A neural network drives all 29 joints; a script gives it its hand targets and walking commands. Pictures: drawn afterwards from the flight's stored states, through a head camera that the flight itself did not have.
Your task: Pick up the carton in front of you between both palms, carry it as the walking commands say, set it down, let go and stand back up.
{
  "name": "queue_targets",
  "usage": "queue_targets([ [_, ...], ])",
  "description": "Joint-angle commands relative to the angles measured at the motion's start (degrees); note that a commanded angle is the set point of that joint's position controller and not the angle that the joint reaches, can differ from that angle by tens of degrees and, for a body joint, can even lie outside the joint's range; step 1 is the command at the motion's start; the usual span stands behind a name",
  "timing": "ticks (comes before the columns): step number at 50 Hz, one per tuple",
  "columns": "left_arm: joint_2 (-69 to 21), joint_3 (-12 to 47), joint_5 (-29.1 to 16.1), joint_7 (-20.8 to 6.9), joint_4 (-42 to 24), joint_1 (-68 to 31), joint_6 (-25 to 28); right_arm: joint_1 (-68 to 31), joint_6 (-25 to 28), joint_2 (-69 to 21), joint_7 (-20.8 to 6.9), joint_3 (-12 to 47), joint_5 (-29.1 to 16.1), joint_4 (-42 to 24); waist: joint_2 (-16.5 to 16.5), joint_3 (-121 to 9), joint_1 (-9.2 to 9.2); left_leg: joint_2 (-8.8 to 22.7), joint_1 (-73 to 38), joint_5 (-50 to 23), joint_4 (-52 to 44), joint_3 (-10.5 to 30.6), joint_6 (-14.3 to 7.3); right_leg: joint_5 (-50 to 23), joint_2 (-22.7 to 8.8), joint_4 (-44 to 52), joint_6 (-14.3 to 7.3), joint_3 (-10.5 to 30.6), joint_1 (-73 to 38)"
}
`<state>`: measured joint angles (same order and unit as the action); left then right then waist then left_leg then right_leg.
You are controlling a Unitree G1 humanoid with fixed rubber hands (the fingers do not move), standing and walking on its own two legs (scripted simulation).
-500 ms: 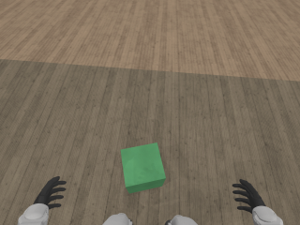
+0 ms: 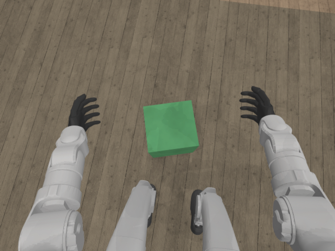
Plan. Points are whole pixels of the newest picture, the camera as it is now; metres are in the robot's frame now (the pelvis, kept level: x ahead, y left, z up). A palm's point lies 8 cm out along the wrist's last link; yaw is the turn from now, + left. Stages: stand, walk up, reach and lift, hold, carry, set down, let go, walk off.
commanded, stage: reach and lift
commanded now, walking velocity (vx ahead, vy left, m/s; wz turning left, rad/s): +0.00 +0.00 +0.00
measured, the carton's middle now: (170, 131) +0.47 +0.05 -0.55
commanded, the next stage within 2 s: none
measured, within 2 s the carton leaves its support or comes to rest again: neither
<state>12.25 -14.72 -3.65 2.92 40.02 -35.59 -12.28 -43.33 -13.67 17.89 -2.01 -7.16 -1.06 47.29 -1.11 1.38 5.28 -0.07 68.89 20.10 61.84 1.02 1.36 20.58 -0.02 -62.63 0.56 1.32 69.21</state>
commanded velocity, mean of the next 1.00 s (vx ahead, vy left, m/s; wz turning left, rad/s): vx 0.00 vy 0.00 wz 0.00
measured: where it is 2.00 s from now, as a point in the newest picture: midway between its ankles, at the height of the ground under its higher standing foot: (171, 216)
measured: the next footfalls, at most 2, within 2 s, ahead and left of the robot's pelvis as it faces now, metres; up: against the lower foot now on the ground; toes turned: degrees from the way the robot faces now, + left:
none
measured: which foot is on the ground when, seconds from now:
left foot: down 0.00-1.00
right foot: down 0.00-1.00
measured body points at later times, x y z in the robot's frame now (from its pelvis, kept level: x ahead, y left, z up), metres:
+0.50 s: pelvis +0.01 -0.01 -0.06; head +0.31 -0.01 +0.27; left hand +0.46 +0.24 -0.18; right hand +0.55 -0.13 -0.19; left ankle +0.08 +0.13 -0.64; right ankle +0.07 -0.12 -0.64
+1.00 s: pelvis -0.04 -0.01 -0.26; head +0.31 +0.00 +0.02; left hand +0.45 +0.24 -0.42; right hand +0.53 -0.13 -0.42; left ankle +0.07 +0.13 -0.64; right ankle +0.07 -0.12 -0.64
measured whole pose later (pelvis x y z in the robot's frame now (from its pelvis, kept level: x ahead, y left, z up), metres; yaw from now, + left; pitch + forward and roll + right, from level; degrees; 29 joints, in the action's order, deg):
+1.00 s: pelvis -0.04 -0.01 -0.26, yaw +2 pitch +44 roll +3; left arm 13.4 -15.5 -10.8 7.1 52.9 -67.5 -4.0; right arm -77.6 -6.7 23.2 4.3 -1.3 -7.8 60.8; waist -0.9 8.5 6.2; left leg -2.2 128.6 28.8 113.2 1.6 3.8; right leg 30.2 2.7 -115.5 1.5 3.3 129.4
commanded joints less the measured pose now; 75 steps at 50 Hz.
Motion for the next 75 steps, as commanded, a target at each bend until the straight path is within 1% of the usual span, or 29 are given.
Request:
queue_targets([
  [1, 6.4, -2.7, 0.0, 0.7, -4.4, -18.0, 0.2, -21.5, 0.4, 8.0, -0.2, -1.9, 0.2, -1.8, -1.5, -41.4, 1.63, -2.2, -12.6, -3.0, -7.1, -4.5, 1.7, -0.7, 2.7, 6.0, 0.1, -1.8, -18.8],
  [3, 5.7, -3.5, 0.0, 1.1, -2.9, -22.5, 0.1, -27.1, 0.3, 8.5, -0.3, -2.2, 0.5, 0.7, -2.0, -43.5, 2.11, -2.3, -10.6, -1.3, -6.5, -5.0, 1.8, 1.0, 2.8, 5.4, 0.1, -2.0, -17.1],
  [6, 4.6, -5.1, 0.4, 1.6, -1.0, -28.0, 0.4, -34.2, 0.8, 8.9, -0.6, -2.7, 1.2, 4.3, -2.6, -46.7, 2.88, -2.5, -7.8, -0.7, -5.1, -5.5, 2.0, 1.9, 3.2, 4.0, 0.0, -2.0, -14.3],
  [8, 3.9, -6.3, 1.1, 1.9, -0.2, -30.9, 0.9, -38.1, 1.3, 9.0, -0.7, -3.3, 1.9, 6.3, -3.0, -48.6, 3.35, -2.6, -6.1, -1.3, -4.1, -5.7, 2.2, 1.6, 3.5, 3.1, 0.0, -2.0, -12.7],
  [11, 2.8, -8.4, 2.6, 2.0, -0.3, -32.7, 1.8, -41.0, 2.1, 8.9, -0.7, -4.5, 3.8, 7.9, -4.0, -53.5, 3.78, -2.9, -5.5, -3.7, -3.3, -6.0, 2.6, -0.8, 3.9, 2.3, 0.1, -2.0, -12.8],
  [15, 1.8, -10.7, 4.6, 1.5, -2.1, -30.9, 3.9, -40.5, 3.6, 7.3, -0.2, -5.8, 6.2, 6.7, -5.4, -60.2, 4.21, -3.6, -4.6, -11.6, -2.4, -6.5, 2.8, -8.8, 4.7, 1.0, 0.2, -2.0, -15.3],
  [18, 0.4, -11.9, 5.7, 0.5, -2.3, -28.8, 6.1, -38.7, 5.2, 4.6, 0.2, -6.8, 7.3, 5.6, -6.1, -60.0, 4.38, -3.8, 0.6, -16.6, -0.6, -6.7, 2.8, -15.2, 4.7, -1.3, 0.3, -1.3, -14.3],
  [22, -0.9, -13.0, 6.6, -0.8, -0.4, -26.2, 8.7, -35.2, 7.2, 1.1, 1.1, -7.6, 8.1, 5.3, -6.5, -57.7, 3.88, -3.7, 9.5, -20.5, 4.4, -6.4, 2.9, -21.4, 4.3, -6.2, 0.7, -0.4, -8.6],
  [26, -1.2, -12.9, 6.3, -1.3, 2.9, -24.0, 10.4, -31.6, 8.4, -0.8, 2.6, -7.2, 7.8, 6.1, -6.1, -57.1, 3.27, -3.6, 17.4, -21.8, 11.7, -5.9, 3.3, -23.8, 3.9, -13.4, 1.1, 0.2, 0.0],
  [30, 0.5, -11.1, 3.8, -0.7, 4.0, -24.1, 11.6, -31.5, 9.5, 0.4, 4.2, -5.0, 5.9, 4.5, -6.2, -60.1, 2.81, -3.6, 21.9, -23.1, 19.2, -5.2, 3.8, -24.1, 3.8, -21.4, 1.2, 0.0, 6.4],
  [33, 3.0, -8.7, 0.8, 0.3, 3.4, -25.3, 12.0, -33.3, 10.0, 2.5, 5.3, -1.8, 2.9, 2.2, -6.8, -64.8, 2.94, -3.5, 22.6, -24.1, 24.9, -5.0, 3.9, -23.9, 3.8, -27.4, 1.4, -0.5, 7.8],
  [35, 4.6, -7.0, -1.3, 1.0, 2.4, -26.5, 12.0, -35.2, 10.0, 4.0, 5.8, 0.3, 0.9, 0.6, -7.3, -67.9, 2.98, -3.4, 23.2, -23.5, 28.2, -5.3, 3.9, -23.4, 3.8, -30.9, 1.4, -0.7, 7.3],
  [38, 6.3, -4.8, -4.2, 1.9, 0.9, -29.6, 11.6, -38.9, 9.6, 5.7, 6.3, 2.8, -2.1, -1.2, -8.0, -70.9, 3.00, -3.1, 25.1, -20.0, 32.7, -6.2, 3.8, -20.6, 3.6, -35.6, 1.3, -1.1, 6.6],
  [41, 7.9, -3.4, -6.2, 2.8, -0.5, -33.8, 10.7, -43.0, 8.7, 7.6, 6.6, 4.2, -4.3, -2.0, -8.2, -72.1, 3.10, -2.7, 25.9, -14.9, 36.1, -7.2, 3.6, -14.7, 3.4, -38.8, 1.2, -1.8, 7.3],
  [43, 8.3, -2.6, -6.9, 3.4, 0.6, -36.7, 9.9, -45.5, 8.0, 8.7, 6.7, 4.6, -5.3, -0.2, -7.8, -69.2, 3.21, -2.3, 27.0, -9.9, 37.9, -7.5, 3.6, -8.6, 3.2, -40.3, 1.0, -2.3, 10.6],
  [46, 8.4, -1.7, -7.2, 4.2, 4.4, -41.0, 9.1, -48.6, 7.6, 9.8, 6.6, 5.0, -6.3, 4.6, -6.6, -61.9, 3.46, -1.5, 28.9, -2.9, 40.0, -7.5, 3.5, 0.0, 2.6, -41.9, 0.9, -2.5, 17.6],
  [48, 8.5, -1.3, -7.2, 4.4, 7.5, -43.7, 9.0, -50.2, 7.8, 10.4, 6.4, 5.3, -7.0, 8.3, -5.8, -57.7, 3.47, -1.1, 29.5, -0.4, 41.6, -7.0, 3.3, 3.5, 2.2, -43.1, 0.8, -2.4, 21.7],
  [50, 8.6, -0.9, -7.2, 4.6, 10.6, -45.8, 9.4, -51.7, 8.3, 11.0, 6.2, 5.6, -7.5, 11.5, -5.0, -54.4, 3.38, -0.8, 29.8, 0.6, 43.3, -6.4, 3.0, 5.2, 1.8, -44.6, 0.6, -2.0, 25.0],
  [54, 9.1, 0.1, -7.5, 4.6, 15.7, -49.4, 10.8, -54.7, 9.9, 11.9, 6.0, 6.6, -8.4, 16.4, -3.7, -49.7, 3.05, -0.4, 30.3, -0.1, 46.6, -5.2, 2.8, 5.5, 1.3, -47.7, 0.4, -1.2, 29.5],
  [56, 9.7, 0.5, -7.8, 4.7, 16.8, -50.9, 11.7, -56.1, 10.8, 12.5, 6.0, 7.2, -9.1, 17.2, -3.4, -49.6, 2.94, -0.3, 30.0, -1.8, 48.3, -4.9, 2.8, 4.0, 1.2, -49.4, 0.4, -0.9, 29.9],
  [59, 11.1, 1.2, -8.8, 5.1, 16.2, -52.7, 12.8, -58.2, 12.1, 13.6, 6.4, 8.7, -10.4, 16.1, -3.8, -53.4, 3.20, -0.4, 28.8, -5.3, 50.5, -4.9, 2.8, 0.4, 1.0, -51.7, 0.5, -0.8, 27.4],
  [60, 11.4, 1.4, -9.4, 5.3, 15.5, -53.3, 13.1, -58.7, 12.3, 13.9, 6.6, 9.3, -10.6, 15.7, -4.5, -54.0, 3.25, -0.5, 29.9, -6.1, 50.8, -5.0, 2.8, -0.6, 0.9, -52.3, 0.5, -0.7, 26.3],
  [61, 11.5, 2.1, -10.1, 5.3, 15.4, -53.4, 13.4, -58.9, 12.5, 13.7, 6.8, 9.6, -10.6, 15.1, -5.7, -54.5, 2.78, -0.6, 29.8, -7.1, 51.3, -4.8, 2.7, -2.0, 1.0, -53.0, 0.7, -1.1, 25.9],
  [64, 8.9, 5.2, -12.8, 5.0, 16.8, -51.9, 13.9, -57.1, 13.1, 11.8, 7.1, 10.0, -10.9, 13.0, -5.8, -54.9, 1.01, -1.2, 28.3, -11.5, 53.1, -4.4, 2.5, -6.4, 1.3, -54.0, 0.9, -1.4, 25.5],
  [66, 8.5, 5.9, -13.2, 4.9, 17.4, -49.9, 14.0, -55.2, 13.3, 11.2, 7.3, 9.9, -11.0, 11.9, -5.8, -56.3, 0.74, -1.5, 28.0, -13.1, 53.9, -4.5, 2.5, -8.6, 1.5, -54.7, 1.0, -1.5, 24.0],
  [67, 8.7, 5.9, -13.2, 5.1, 17.3, -49.0, 14.1, -54.5, 13.4, 11.0, 7.4, 9.8, -11.1, 11.2, -5.9, -57.2, 1.00, -1.7, 27.7, -13.5, 53.9, -4.6, 2.4, -9.1, 1.6, -54.8, 1.0, -1.6, 23.6],
  [70, 9.0, 5.2, -12.6, 5.7, 17.5, -46.6, 14.1, -52.7, 13.2, 9.9, 7.6, 10.2, -11.3, 10.7, -6.3, -57.1, 2.34, -1.9, 28.0, -12.7, 53.4, -5.0, 2.3, -8.1, 1.8, -54.6, 1.1, -1.7, 23.7],
  [73, 8.4, 4.3, -11.1, 5.7, 19.0, -46.2, 14.0, -50.8, 12.8, 8.5, 7.3, 9.4, -10.5, 13.3, -5.7, -50.8, 2.33, -1.8, 31.9, -8.4, 52.5, -4.8, 2.4, -4.2, 1.7, -53.7, 1.0, -1.3, 27.8],
  [75, 8.3, 4.0, -10.4, 5.6, 19.0, -47.2, 14.2, -50.7, 12.9, 8.2, 7.2, 8.9, -10.1, 14.6, -4.9, -48.3, 2.09, -1.6, 33.0, -7.0, 52.2, -4.6, 2.3, -2.7, 1.8, -53.1, 0.8, -1.0, 30.0],
])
